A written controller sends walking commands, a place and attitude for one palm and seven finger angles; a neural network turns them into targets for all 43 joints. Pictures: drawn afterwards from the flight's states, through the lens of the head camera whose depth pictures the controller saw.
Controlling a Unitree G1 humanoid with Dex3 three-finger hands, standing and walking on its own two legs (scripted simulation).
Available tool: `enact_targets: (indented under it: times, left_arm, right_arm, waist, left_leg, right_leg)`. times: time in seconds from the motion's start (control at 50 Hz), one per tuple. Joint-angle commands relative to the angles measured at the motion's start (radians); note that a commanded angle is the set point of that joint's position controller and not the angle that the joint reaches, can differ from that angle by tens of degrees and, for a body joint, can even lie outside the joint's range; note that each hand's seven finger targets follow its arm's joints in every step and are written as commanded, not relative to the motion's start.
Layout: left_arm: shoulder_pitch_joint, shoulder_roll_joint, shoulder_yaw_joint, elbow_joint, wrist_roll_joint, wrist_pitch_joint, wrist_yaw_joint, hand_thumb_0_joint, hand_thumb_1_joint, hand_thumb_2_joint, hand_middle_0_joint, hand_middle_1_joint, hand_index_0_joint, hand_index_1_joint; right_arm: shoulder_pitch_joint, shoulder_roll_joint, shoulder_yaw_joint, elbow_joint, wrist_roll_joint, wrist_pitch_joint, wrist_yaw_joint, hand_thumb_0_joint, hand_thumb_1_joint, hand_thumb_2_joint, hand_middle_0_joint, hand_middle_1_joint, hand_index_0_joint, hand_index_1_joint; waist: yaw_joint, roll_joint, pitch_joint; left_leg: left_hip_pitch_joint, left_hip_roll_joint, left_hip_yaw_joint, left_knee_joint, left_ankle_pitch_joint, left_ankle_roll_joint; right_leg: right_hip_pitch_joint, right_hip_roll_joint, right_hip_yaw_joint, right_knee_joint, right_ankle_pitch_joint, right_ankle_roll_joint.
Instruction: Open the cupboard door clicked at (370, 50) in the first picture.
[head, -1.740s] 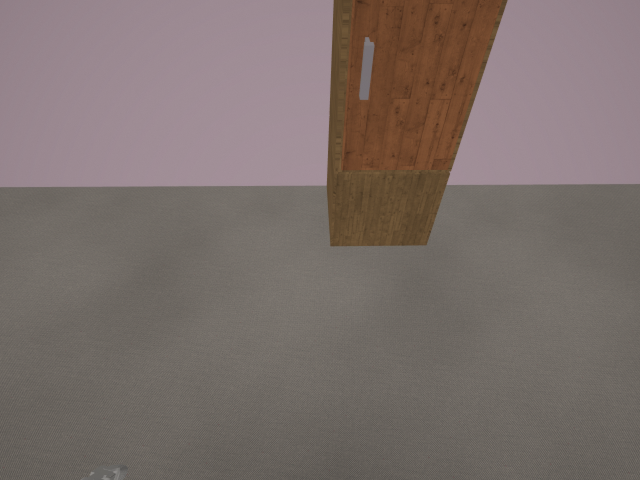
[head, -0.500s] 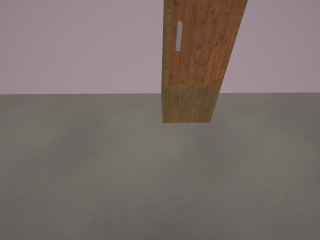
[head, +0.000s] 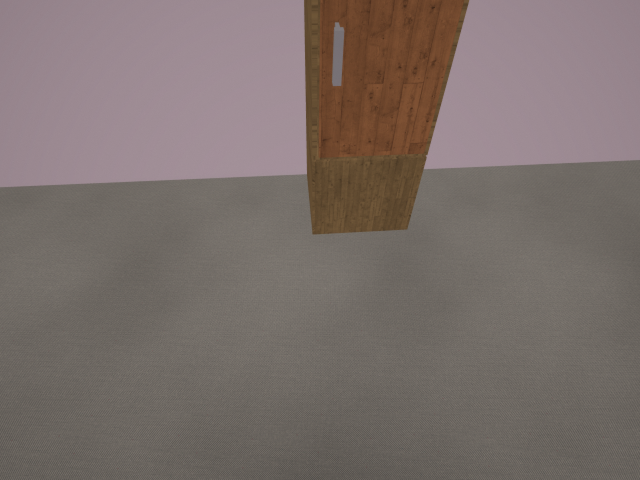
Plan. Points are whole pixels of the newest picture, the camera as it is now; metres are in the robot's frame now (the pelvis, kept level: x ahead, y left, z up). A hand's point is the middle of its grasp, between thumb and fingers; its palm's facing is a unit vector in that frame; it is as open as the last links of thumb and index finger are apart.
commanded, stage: walk to a spot facing it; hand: left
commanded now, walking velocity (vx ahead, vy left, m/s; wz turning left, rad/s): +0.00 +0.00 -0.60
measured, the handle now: (336, 54) +1.13 +0.04 +0.02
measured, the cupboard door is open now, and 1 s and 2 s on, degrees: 0 0 0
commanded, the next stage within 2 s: turn to face it in 1.88 s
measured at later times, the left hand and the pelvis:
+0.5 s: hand out of the picture +0.05 +0.17 -0.16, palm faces -0.16 -0.96 -0.21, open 7.4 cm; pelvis +0.00 -0.01 +0.01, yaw -15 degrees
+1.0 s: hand (277, 367) +0.32 +0.10 -0.17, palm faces -0.55 -0.82 -0.16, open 7.4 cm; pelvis +0.13 -0.01 +0.00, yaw -34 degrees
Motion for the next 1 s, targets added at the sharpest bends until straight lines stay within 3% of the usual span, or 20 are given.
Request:
enact_targets:
  times: [0.0, 0.08, 0.12, 0.14, 0.16, 0.18, 0.24, 0.48, 0.54, 0.58, 0.6, 0.62, 0.64, 0.66, 0.68, 0.7, 0.74, 0.8, 0.86, 0.98]
  left_arm:
    - [0.022, 0.105, 0.039, -0.112, 0.002, -0.005, 0.001, 0.0, 0.9, 0.9, -0.2, -0.3, -0.2, -0.3]
    - [0.065, 0.053, 0.057, -0.15, 0.003, 0.007, -0.009, 0.0, 0.9, 0.9, -0.2, -0.3, -0.2, -0.3]
    - [0.176, 0.054, 0.07, -0.135, 0.007, -0.006, -0.013, 0.0, 0.9, 0.9, -0.2, -0.3, -0.2, -0.3]
    - [0.199, 0.151, 0.087, -0.138, 0.022, -0.023, -0.004, 0.0, 0.9, 0.9, -0.2, -0.3, -0.2, -0.3]
    - [0.205, 0.188, 0.091, -0.15, 0.009, -0.025, 0.007, 0.0, 0.9, 0.9, -0.2, -0.3, -0.2, -0.3]
    - [0.189, 0.172, 0.093, -0.163, 0.005, -0.022, 0.016, 0.0, 0.9, 0.9, -0.2, -0.3, -0.2, -0.3]
    - [0.073, 0.102, 0.084, -0.197, -0.001, -0.031, 0.011, 0.0, 0.9, 0.9, -0.2, -0.3, -0.2, -0.3]
    - [0.204, 0.086, 0.099, -0.147, 0.01, -0.063, -0.003, 0.0, 0.9, 0.9, -0.2, -0.3, -0.2, -0.3]
    - [0.149, 0.104, 0.105, -0.167, 0.013, -0.058, -0.003, 0.0, 0.9, 0.9, -0.2, -0.3, -0.2, -0.3]
    - [0.077, 0.093, 0.106, -0.19, 0.006, -0.049, -0.007, 0.0, 0.9, 0.9, -0.2, -0.3, -0.2, -0.3]
    - [0.061, 0.043, 0.096, -0.206, 0.004, -0.048, -0.013, 0.0, 0.9, 0.9, -0.2, -0.3, -0.2, -0.3]
    - [0.073, -0.027, 0.085, -0.228, -0.006, -0.047, -0.027, 0.0, 0.9, 0.9, -0.2, -0.3, -0.2, -0.3]
    - [0.008, 0.006, 0.095, -0.264, 0.002, -0.062, -0.034, 0.0, 0.9, 0.9, -0.2, -0.3, -0.2, -0.3]
    - [-0.018, 0.021, 0.105, -0.244, 0.018, -0.056, -0.038, 0.0, 0.9, 0.9, -0.2, -0.3, -0.2, -0.3]
    - [-0.001, 0.024, 0.111, -0.221, 0.022, -0.048, -0.048, 0.0, 0.9, 0.9, -0.2, -0.3, -0.2, -0.3]
    - [0.037, 0.009, 0.11, -0.195, 0.024, -0.04, -0.057, 0.0, 0.9, 0.9, -0.2, -0.3, -0.2, -0.3]
    - [0.08, -0.022, 0.1, -0.169, 0.023, -0.031, -0.062, 0.0, 0.9, 0.9, -0.2, -0.3, -0.2, -0.3]
    - [0.047, -0.051, 0.088, -0.173, 0.022, -0.021, -0.059, 0.0, 0.9, 0.9, -0.2, -0.3, -0.2, -0.3]
    - [-0.028, -0.068, 0.079, -0.189, 0.019, -0.015, -0.061, 0.0, 0.9, 0.9, -0.2, -0.3, -0.2, -0.3]
    - [-0.239, -0.094, 0.054, -0.235, 0.014, -0.029, -0.07, 0.0, 0.9, 0.9, -0.2, -0.3, -0.2, -0.3]
  right_arm:
    - [0.034, -0.158, -0.054, -0.092, 0.0, 0.003, -0.021, 0.0, -0.9, -0.9, 0.2, 0.3, 0.2, 0.3]
    - [-0.008, -0.154, -0.072, -0.142, -0.005, -0.001, -0.018, 0.0, -0.9, -0.9, 0.2, 0.3, 0.2, 0.3]
    - [-0.051, -0.145, -0.075, -0.163, -0.007, 0.005, -0.016, 0.0, -0.9, -0.9, 0.2, 0.3, 0.2, 0.3]
    - [-0.015, -0.08, -0.066, -0.182, 0.001, 0.015, -0.01, 0.0, -0.9, -0.9, 0.2, 0.3, 0.2, 0.3]
    - [-0.034, -0.047, -0.06, -0.212, 0.004, 0.019, -0.01, 0.0, -0.9, -0.9, 0.2, 0.3, 0.2, 0.3]
    - [-0.057, -0.062, -0.062, -0.206, 0.004, 0.028, -0.013, 0.0, -0.9, -0.9, 0.2, 0.3, 0.2, 0.3]
    - [0.016, -0.061, -0.066, -0.169, -0.009, 0.021, 0.003, 0.0, -0.9, -0.9, 0.2, 0.3, 0.2, 0.3]
    - [-0.031, -0.011, -0.061, -0.216, -0.006, -0.025, 0.013, 0.0, -0.9, -0.9, 0.2, 0.3, 0.2, 0.3]
    - [0.029, -0.005, -0.061, -0.218, 0.004, -0.038, 0.009, 0.0, -0.9, -0.9, 0.2, 0.3, 0.2, 0.3]
    - [0.156, -0.017, -0.061, -0.18, 0.008, -0.05, -0.003, 0.0, -0.9, -0.9, 0.2, 0.3, 0.2, 0.3]
    - [0.246, -0.07, -0.071, -0.154, 0.006, -0.059, -0.017, 0.0, -0.9, -0.9, 0.2, 0.3, 0.2, 0.3]
    - [0.303, -0.183, -0.094, -0.15, -0.009, -0.057, -0.022, 0.0, -0.9, -0.9, 0.2, 0.3, 0.2, 0.3]
    - [0.293, -0.202, -0.092, -0.169, -0.001, -0.057, -0.023, 0.0, -0.9, -0.9, 0.2, 0.3, 0.2, 0.3]
    - [0.259, -0.147, -0.077, -0.167, -0.011, -0.06, -0.016, 0.0, -0.9, -0.9, 0.2, 0.3, 0.2, 0.3]
    - [0.218, -0.097, -0.06, -0.167, -0.011, -0.063, -0.017, 0.0, -0.9, -0.9, 0.2, 0.3, 0.2, 0.3]
    - [0.176, -0.065, -0.047, -0.171, -0.008, -0.07, -0.018, 0.0, -0.9, -0.9, 0.2, 0.3, 0.2, 0.3]
    - [0.2, -0.027, -0.034, -0.158, -0.002, -0.086, -0.024, 0.0, -0.9, -0.9, 0.2, 0.3, 0.2, 0.3]
    - [0.29, -0.007, -0.028, -0.112, 0.0, -0.096, -0.029, 0.0, -0.9, -0.9, 0.2, 0.3, 0.2, 0.3]
    - [0.361, 0.011, -0.02, -0.073, -0.001, -0.099, -0.033, 0.0, -0.9, -0.9, 0.2, 0.3, 0.2, 0.3]
    - [0.455, 0.012, -0.026, -0.008, -0.015, -0.091, -0.035, 0.0, -0.9, -0.9, 0.2, 0.3, 0.2, 0.3]
  waist:
    - [-0.024, 0.092, -0.058]
    - [0.004, 0.197, -0.031]
    - [0.066, 0.095, -0.039]
    - [0.059, -0.235, -0.052]
    - [0.058, -0.323, -0.029]
    - [0.062, -0.25, -0.026]
    - [-0.01, -0.101, -0.056]
    - [0.04, -0.135, -0.056]
    - [0.013, -0.169, -0.06]
    - [-0.053, -0.119, -0.069]
    - [-0.096, 0.03, -0.091]
    - [-0.117, 0.338, -0.082]
    - [-0.111, 0.241, -0.005]
    - [-0.091, 0.196, 0.045]
    - [-0.054, 0.146, 0.103]
    - [-0.02, 0.122, 0.113]
    - [-0.004, 0.145, 0.068]
    - [-0.014, 0.136, 0.069]
    - [-0.029, 0.129, 0.096]
    - [-0.09, 0.137, 0.132]
  left_leg:
    - [0.049, 0.203, -0.102, -0.043, 0.166, 0.068]
    - [-0.068, 0.341, -0.124, -0.057, 0.275, 0.164]
    - [-0.15, 0.259, -0.011, 0.169, 0.226, 0.081]
    - [-0.298, 0.095, 0.092, 0.455, -0.069, -0.015]
    - [-0.382, -0.003, 0.012, 0.629, -0.335, -0.037]
    - [-0.368, 0.017, -0.101, 0.701, -0.301, -0.024]
    - [-0.372, 0.057, -0.098, 0.697, -0.101, -0.037]
    - [-0.336, 0.005, -0.055, 0.34, -0.13, -0.041]
    - [-0.178, -0.017, -0.054, 0.192, -0.151, -0.022]
    - [0.115, -0.03, -0.04, -0.008, -0.05, -0.012]
    - [0.323, 0.074, -0.129, -0.116, -0.146, 0.007]
    - [0.384, 0.362, -0.493, -0.275, -0.464, 0.079]
    - [0.245, 0.491, -0.581, -0.334, -0.509, 0.152]
    - [0.12, 0.444, -0.556, -0.362, -0.514, 0.137]
    - [0.043, 0.383, -0.438, -0.361, -0.435, 0.104]
    - [0.027, 0.32, -0.303, -0.341, -0.303, 0.072]
    - [0.058, 0.255, -0.145, -0.296, -0.037, 0.036]
    - [0.133, 0.248, -0.037, -0.236, 0.284, 0.039]
    - [0.166, 0.254, 0.005, -0.223, 0.417, 0.039]
    - [0.285, 0.276, 0.114, -0.19, 0.602, 0.095]
  right_leg:
    - [-0.132, -0.05, 0.031, 0.132, 0.204, -0.009]
    - [-0.116, -0.052, -0.065, 0.355, -0.233, 0.011]
    - [0.025, -0.067, -0.059, 0.124, -0.02, 0.001]
    - [0.08, -0.23, 0.237, -0.092, 0.185, -0.057]
    - [0.006, -0.377, 0.479, -0.213, 0.312, -0.156]
    - [-0.053, -0.352, 0.514, -0.258, 0.145, -0.171]
    - [-0.012, -0.231, 0.366, -0.253, -0.141, -0.149]
    - [0.069, -0.173, 0.421, -0.276, -0.223, -0.194]
    - [-0.032, -0.164, 0.428, -0.247, -0.208, -0.189]
    - [-0.237, -0.088, 0.363, -0.152, -0.257, -0.136]
    - [-0.403, -0.011, 0.288, -0.004, -0.283, -0.091]
    - [-0.596, 0.105, 0.094, 0.301, -0.349, -0.034]
    - [-0.606, 0.005, -0.001, 0.434, -0.299, -0.001]
    - [-0.566, -0.019, 0.006, 0.545, -0.23, 0.007]
    - [-0.551, -0.046, -0.009, 0.612, -0.141, 0.011]
    - [-0.533, -0.057, -0.025, 0.655, -0.055, 0.018]
    - [-0.509, -0.063, -0.042, 0.71, 0.036, 0.029]
    - [-0.566, -0.07, -0.071, 0.76, 0.07, 0.037]
    - [-0.608, -0.082, -0.101, 0.732, 0.096, 0.035]
    - [-0.542, -0.073, -0.221, 0.353, 0.058, 0.001]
